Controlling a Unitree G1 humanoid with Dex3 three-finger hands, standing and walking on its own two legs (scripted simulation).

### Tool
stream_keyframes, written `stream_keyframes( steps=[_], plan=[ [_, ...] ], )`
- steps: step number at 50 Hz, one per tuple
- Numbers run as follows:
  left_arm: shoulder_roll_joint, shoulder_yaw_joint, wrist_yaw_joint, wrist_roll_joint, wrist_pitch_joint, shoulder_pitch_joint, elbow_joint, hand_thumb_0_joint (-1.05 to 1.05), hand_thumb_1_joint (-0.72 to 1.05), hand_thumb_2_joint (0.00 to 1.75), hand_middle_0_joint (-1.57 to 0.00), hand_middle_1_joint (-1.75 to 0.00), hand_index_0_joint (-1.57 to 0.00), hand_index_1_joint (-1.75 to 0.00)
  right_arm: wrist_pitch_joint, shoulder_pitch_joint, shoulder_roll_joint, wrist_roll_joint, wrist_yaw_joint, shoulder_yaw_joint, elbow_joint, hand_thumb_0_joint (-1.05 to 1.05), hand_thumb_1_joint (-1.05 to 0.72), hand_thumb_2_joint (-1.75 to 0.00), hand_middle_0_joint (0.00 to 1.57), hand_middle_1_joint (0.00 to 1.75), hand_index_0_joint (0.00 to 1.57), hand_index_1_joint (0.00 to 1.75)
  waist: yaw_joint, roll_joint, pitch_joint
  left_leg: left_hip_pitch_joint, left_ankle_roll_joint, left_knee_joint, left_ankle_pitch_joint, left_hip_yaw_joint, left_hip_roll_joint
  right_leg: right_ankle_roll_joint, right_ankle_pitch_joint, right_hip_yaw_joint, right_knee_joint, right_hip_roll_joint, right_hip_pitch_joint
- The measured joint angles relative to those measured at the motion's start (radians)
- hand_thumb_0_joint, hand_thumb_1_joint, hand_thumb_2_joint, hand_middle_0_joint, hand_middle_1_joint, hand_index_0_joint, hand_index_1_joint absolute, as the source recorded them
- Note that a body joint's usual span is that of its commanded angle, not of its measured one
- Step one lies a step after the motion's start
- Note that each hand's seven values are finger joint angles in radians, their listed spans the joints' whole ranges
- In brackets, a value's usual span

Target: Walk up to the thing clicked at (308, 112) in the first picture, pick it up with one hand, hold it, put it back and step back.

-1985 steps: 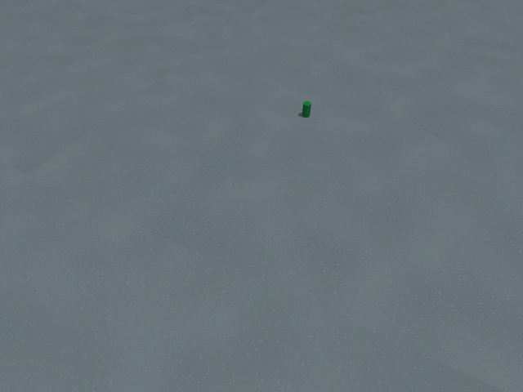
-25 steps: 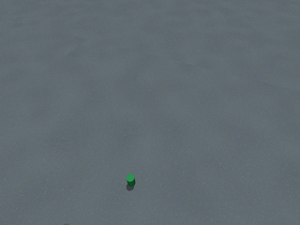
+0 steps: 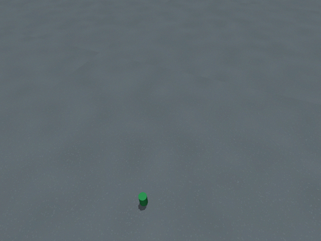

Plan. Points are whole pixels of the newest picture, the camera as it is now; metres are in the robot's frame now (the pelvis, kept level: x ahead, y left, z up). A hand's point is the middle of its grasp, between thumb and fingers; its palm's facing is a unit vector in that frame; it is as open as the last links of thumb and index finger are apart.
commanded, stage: stand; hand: left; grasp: from above
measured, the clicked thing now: (143, 199) +0.51 +0.16 -0.73
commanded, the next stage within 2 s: step back in 1.64 s
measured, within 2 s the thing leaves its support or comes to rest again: neither
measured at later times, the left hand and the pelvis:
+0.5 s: hand out of the picture +0.07 +0.23 -0.16, palm faces +0.02 -0.94 -0.33, open 7.4 cm; pelvis +0.01 -0.01 +0.00, yaw +0 degrees
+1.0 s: hand out of the picture +0.10 +0.22 -0.15, palm faces +0.02 -0.94 -0.34, open 7.4 cm; pelvis +0.02 -0.02 +0.00, yaw +0 degrees
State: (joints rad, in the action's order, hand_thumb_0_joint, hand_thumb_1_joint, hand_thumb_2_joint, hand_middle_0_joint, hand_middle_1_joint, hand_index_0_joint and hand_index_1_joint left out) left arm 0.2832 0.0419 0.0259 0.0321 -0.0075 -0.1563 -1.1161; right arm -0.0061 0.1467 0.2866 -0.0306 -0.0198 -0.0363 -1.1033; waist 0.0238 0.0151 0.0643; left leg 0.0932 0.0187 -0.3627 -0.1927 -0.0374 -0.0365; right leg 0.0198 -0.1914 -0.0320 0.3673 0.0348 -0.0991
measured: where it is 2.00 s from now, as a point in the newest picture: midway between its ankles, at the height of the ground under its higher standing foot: outside the picture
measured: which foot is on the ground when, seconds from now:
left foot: down 0.00-1.00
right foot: down 0.00-1.00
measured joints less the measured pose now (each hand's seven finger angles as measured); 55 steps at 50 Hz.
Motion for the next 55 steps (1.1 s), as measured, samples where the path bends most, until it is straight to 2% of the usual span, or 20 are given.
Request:
stream_keyframes(
  steps=[22,55],
  plan=[
    [0.010,-0.009,-0.012,-0.007,0.011,0.030,-0.041,0.01,0.90,0.89,-0.20,-0.30,-0.20,-0.30,0.002,-0.003,0.023,0.007,0.007,0.015,-0.037,0.01,-0.90,-0.90,0.20,0.30,0.20,0.30,-0.010,0.003,0.006,-0.001,-0.020,0.027,0.008,-0.009,0.024,-0.020,0.014,-0.009,-0.039,-0.024,0.007],
    [0.027,-0.007,-0.018,-0.016,0.015,0.067,-0.036,0.01,0.90,0.89,-0.20,-0.30,-0.20,-0.30,-0.007,-0.037,0.042,0.012,0.006,0.027,-0.034,0.01,-0.90,-0.90,0.20,0.30,0.20,0.30,-0.014,0.003,-0.008,-0.030,-0.034,0.065,0.012,-0.005,0.038,-0.033,0.013,-0.005,-0.060,-0.038,0.025]
  ],
)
